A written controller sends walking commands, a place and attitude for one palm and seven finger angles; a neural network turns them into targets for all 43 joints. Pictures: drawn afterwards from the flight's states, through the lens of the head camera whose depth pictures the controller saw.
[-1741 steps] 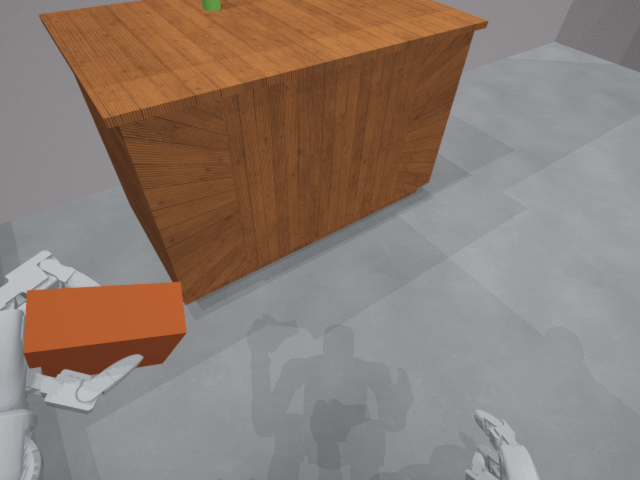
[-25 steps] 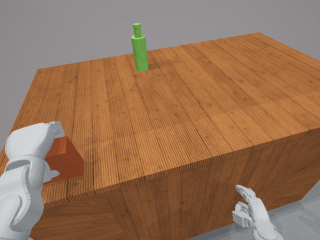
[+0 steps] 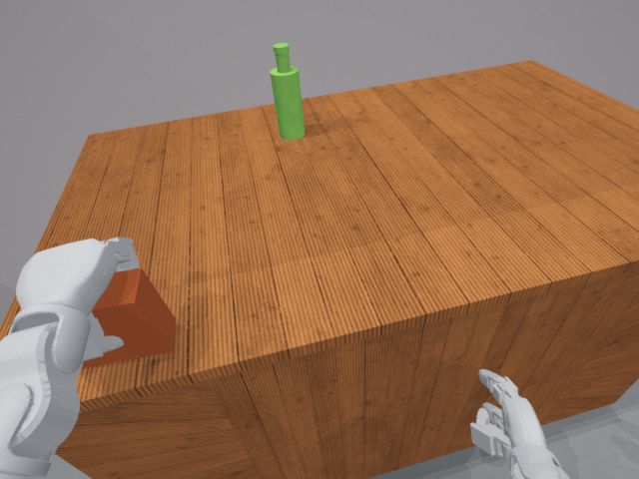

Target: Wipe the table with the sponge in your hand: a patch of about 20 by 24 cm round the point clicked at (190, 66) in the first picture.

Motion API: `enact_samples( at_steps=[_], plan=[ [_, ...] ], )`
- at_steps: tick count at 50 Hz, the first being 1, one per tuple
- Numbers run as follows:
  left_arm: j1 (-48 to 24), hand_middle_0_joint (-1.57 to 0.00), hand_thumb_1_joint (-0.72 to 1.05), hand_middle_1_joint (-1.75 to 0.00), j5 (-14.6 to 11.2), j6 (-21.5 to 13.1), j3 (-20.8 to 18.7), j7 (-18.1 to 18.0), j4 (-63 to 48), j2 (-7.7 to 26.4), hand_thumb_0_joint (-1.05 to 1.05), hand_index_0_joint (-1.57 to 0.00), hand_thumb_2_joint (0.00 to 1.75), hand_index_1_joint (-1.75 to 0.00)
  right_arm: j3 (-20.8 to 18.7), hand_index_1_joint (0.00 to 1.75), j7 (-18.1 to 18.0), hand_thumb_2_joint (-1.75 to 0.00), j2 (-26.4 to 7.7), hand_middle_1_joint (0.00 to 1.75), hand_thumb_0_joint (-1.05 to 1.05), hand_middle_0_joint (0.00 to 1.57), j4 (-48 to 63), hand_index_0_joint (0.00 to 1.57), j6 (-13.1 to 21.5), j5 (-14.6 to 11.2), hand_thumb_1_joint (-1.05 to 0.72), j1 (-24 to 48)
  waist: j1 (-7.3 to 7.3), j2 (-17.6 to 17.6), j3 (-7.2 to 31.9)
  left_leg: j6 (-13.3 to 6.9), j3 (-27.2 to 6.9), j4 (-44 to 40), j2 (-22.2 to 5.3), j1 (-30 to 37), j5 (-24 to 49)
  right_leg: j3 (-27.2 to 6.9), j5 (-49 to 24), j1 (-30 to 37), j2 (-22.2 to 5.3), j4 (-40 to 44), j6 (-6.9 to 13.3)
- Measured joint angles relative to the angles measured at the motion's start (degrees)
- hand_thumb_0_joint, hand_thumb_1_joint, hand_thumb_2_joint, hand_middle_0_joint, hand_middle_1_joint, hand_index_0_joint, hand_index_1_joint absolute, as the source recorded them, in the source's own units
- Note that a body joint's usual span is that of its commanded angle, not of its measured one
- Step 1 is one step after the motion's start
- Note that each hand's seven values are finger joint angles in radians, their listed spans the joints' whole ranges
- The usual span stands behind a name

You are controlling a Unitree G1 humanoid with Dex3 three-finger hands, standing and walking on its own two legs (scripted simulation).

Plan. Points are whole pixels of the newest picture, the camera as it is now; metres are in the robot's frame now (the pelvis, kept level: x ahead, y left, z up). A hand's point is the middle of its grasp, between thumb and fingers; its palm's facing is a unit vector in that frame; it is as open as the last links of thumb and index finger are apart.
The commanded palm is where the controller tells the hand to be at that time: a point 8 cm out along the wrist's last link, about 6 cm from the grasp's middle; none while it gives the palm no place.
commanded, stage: lift the sponge slowly off the table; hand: left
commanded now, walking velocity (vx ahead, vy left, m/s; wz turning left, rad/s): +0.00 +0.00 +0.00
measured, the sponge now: (114, 328) +0.23 +0.31 +0.09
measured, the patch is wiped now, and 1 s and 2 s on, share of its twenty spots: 0.95 0.95 0.95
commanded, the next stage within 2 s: bring the sponge back beside the body in 1.32 s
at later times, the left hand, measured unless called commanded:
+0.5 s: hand (93, 279) +0.24 +0.30 +0.18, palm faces +0.13 -0.06 -0.99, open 9.3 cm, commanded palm +0.20 +0.30 +0.26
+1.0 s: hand (70, 258) +0.24 +0.31 +0.21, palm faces +0.17 -0.04 -0.98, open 9.3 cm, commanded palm +0.19 +0.31 +0.30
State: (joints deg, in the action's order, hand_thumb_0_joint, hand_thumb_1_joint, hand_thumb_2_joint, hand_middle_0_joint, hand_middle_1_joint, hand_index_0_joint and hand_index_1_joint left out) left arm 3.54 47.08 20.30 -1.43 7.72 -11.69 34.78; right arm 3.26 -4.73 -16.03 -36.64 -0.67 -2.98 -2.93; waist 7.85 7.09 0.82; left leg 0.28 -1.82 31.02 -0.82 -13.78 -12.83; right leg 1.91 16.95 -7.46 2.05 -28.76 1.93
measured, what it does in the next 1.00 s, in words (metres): stands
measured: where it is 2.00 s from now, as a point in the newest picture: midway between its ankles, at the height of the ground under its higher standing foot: outside the picture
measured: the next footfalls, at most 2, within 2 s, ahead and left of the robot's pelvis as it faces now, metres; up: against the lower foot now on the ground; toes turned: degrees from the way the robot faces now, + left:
none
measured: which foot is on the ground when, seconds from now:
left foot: down 0.00-1.00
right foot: down 0.00-1.00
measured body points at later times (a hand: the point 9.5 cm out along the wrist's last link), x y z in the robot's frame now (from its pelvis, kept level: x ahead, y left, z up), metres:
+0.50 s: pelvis -0.02 +0.00 +0.00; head -0.05 -0.04 +0.45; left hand +0.23 +0.30 +0.23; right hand +0.25 -0.18 -0.05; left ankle +0.05 +0.12 -0.73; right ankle -0.01 -0.10 -0.73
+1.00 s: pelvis -0.03 +0.00 +0.00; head -0.06 -0.04 +0.45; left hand +0.22 +0.31 +0.26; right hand +0.24 -0.18 -0.06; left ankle +0.05 +0.12 -0.73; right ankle -0.01 -0.10 -0.73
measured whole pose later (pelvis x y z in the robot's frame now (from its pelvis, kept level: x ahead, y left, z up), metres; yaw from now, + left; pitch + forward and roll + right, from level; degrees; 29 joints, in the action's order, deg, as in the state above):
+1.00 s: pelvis -0.03 +0.00 +0.00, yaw +0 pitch -6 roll -1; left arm -13.4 46.6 24.7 1.6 13.4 -7.3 38.5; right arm 4.4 -6.9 -16.1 -37.5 0.5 -4.2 -0.3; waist 9.0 7.2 0.1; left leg 0.1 -2.0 29.1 -0.1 -14.1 -9.2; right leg 2.1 14.6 -8.7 1.4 -29.0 1.7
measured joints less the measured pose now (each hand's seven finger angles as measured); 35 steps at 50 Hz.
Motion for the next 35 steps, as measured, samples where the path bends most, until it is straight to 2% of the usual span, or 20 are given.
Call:
enact_samples(
  at_steps=[8,16,24,29,35],
  plan=[
    [-3.24,-0.80,-0.47,-1.41,0.33,1.78,0.82,-0.36,0.03,0.42,0.00,-0.83,1.08,-1.41,0.60,0.30,0.03,-0.90,0.72,0.30,0.02,0.20,-0.36,0.20,0.14,0.02,-0.91,2.34,0.64,0.01,0.06,-0.03,0.13,-1.27,0.11,0.51,1.06,-0.14,-0.84,0.23,-0.13,0.75,-0.06],
    [-6.95,-0.80,-0.47,-1.41,0.03,4.66,0.89,2.12,1.89,1.08,0.00,-0.83,1.08,-1.41,1.23,0.30,-0.13,-0.90,0.60,0.30,0.02,0.20,-0.10,0.20,-0.31,-0.63,-0.91,3.70,0.50,-0.02,0.20,-0.14,0.04,-1.92,0.31,0.42,2.02,-0.04,-1.55,0.03,-0.32,1.05,-0.19],
    [-9.56,-0.80,-0.47,-1.41,0.75,3.35,3.87,3.14,1.64,0.73,0.00,-0.84,1.08,-1.41,1.37,0.30,-0.73,-0.90,0.62,0.30,0.02,0.20,-0.36,0.20,0.20,-0.49,-0.91,3.40,0.80,-0.13,-0.25,-0.30,-0.10,-2.40,0.66,0.40,2.87,0.11,-2.00,-0.17,-0.65,0.97,-0.34],
    [-12.10,-0.80,-0.47,-1.41,0.60,3.54,3.23,2.51,2.80,1.72,0.00,-0.84,1.08,-1.40,1.56,0.30,-0.69,-0.90,1.11,0.30,0.02,0.20,-0.92,0.20,0.22,-0.55,-0.91,3.23,0.81,-0.18,-0.38,-0.21,0.20,-2.73,0.50,0.48,3.23,-0.22,-2.34,-0.36,-0.52,0.97,-0.25],
    [-12.14,-0.80,-0.47,-1.41,-0.95,5.21,0.24,3.26,2.16,2.83,0.00,-0.84,1.08,-1.41,1.67,0.30,-0.50,-0.90,0.97,0.30,0.02,0.20,-0.89,0.21,-0.36,-0.97,-0.91,2.83,0.43,0.31,0.39,-0.21,0.61,-2.67,0.32,0.15,3.30,-0.66,-2.51,-0.91,-0.39,0.80,-0.34]
  ],
)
